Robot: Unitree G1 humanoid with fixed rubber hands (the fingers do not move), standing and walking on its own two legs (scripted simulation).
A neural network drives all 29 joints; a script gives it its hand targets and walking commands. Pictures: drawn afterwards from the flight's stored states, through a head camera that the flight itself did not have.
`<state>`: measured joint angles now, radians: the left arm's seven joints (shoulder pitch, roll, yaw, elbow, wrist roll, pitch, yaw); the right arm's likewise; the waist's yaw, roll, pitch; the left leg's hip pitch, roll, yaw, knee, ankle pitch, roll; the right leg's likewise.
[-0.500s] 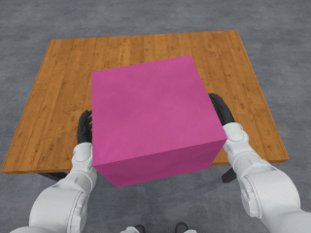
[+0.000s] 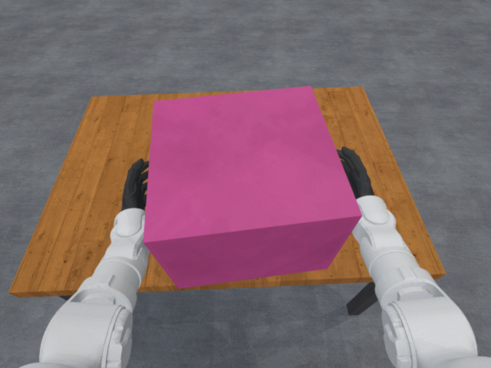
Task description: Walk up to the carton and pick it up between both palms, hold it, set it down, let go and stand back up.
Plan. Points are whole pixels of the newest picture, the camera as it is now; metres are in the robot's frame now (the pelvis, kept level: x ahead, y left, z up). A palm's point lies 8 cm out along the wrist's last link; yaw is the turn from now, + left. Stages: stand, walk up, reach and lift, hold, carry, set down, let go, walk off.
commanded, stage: reach and lift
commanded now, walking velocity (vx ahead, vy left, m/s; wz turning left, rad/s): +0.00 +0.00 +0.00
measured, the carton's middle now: (243, 188) +0.43 +0.02 +0.00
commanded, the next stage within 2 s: hold in 1.92 s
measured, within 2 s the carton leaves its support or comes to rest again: neither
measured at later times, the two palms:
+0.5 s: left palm (112, 193) +0.34 +0.22 +0.11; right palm (375, 179) +0.37 -0.18 +0.12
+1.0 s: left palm (116, 179) +0.36 +0.21 +0.12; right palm (383, 184) +0.36 -0.19 +0.12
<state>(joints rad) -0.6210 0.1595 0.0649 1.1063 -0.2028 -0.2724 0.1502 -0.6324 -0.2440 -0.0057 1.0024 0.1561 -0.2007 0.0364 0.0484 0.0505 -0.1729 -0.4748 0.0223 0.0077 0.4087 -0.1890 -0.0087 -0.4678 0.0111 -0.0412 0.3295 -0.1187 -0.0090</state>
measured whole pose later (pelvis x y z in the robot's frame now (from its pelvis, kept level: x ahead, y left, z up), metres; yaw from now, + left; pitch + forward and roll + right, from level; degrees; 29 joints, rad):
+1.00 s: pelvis -0.01 +0.01 +0.01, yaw +1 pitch +2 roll +0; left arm -0.49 0.09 0.27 0.37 0.11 0.35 0.03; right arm -0.51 -0.16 -0.14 0.56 0.09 0.15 0.04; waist -0.03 -0.02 -0.05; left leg -0.18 0.00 0.00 0.29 -0.15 0.01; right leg -0.18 -0.01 -0.04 0.24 -0.09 0.00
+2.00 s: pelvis -0.02 +0.00 +0.01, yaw +2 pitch -2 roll +0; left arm -0.60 0.13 0.33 0.33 0.14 0.54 -0.05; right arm -0.60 -0.13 -0.16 0.52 0.11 0.31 0.00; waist -0.05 -0.02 -0.04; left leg -0.12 0.00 -0.03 0.30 -0.15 0.00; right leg -0.11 0.00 -0.06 0.25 -0.10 -0.01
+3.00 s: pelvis -0.02 +0.00 +0.01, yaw +2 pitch -3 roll -1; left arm -0.54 0.12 0.34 0.20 0.14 0.65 -0.06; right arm -0.59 -0.15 -0.11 0.44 0.17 0.42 -0.03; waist -0.06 -0.01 -0.04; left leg -0.10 0.00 -0.02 0.31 -0.16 0.00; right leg -0.09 -0.01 -0.06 0.24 -0.10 0.00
